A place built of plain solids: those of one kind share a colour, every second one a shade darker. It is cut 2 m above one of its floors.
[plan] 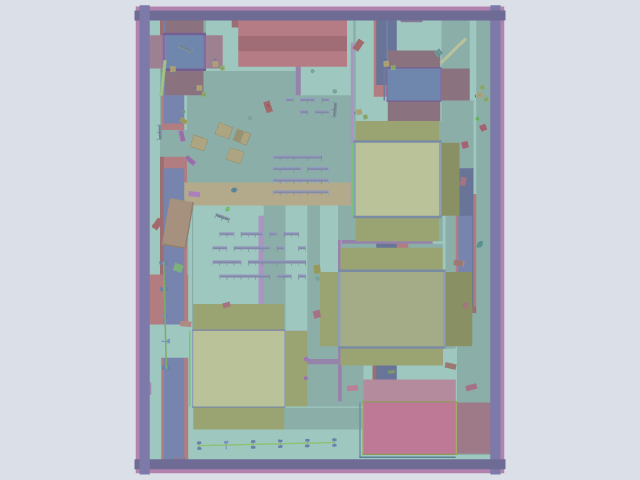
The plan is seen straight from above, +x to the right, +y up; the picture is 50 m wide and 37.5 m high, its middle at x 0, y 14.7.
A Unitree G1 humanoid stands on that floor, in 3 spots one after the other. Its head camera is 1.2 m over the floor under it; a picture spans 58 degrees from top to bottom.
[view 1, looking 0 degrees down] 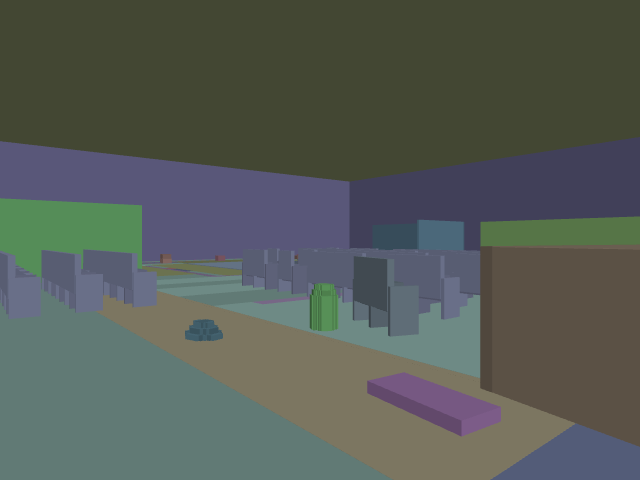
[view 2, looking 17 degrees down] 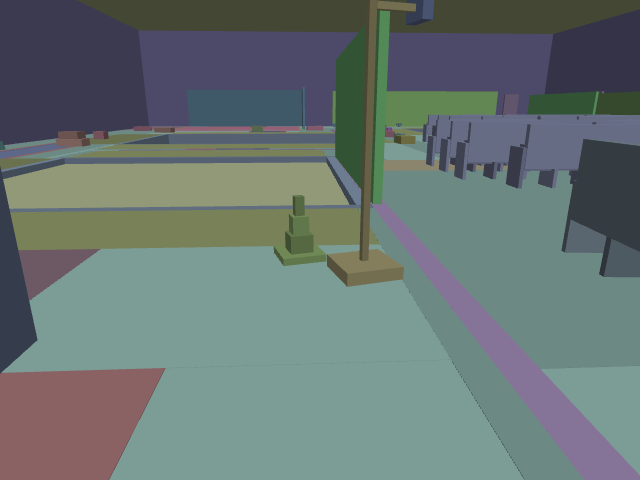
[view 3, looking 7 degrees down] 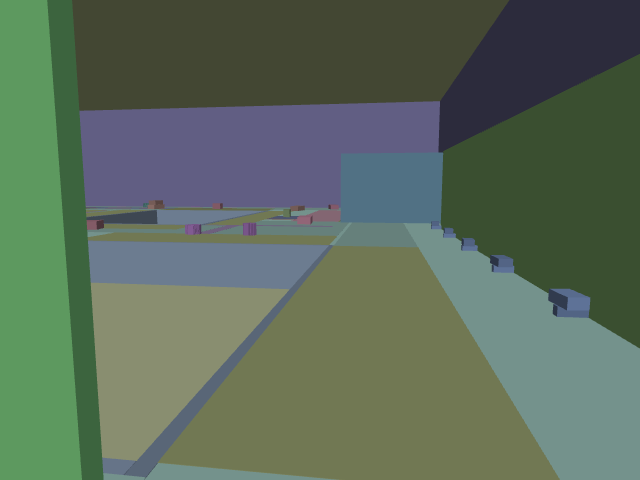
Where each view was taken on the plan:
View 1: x -11.75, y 20.85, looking -39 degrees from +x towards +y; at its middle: wall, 32.24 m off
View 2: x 3.55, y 27.75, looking -93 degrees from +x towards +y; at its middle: floor_apron_bay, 4.10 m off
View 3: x -11.55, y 0.65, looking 8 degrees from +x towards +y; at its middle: floor_apron_bay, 9.84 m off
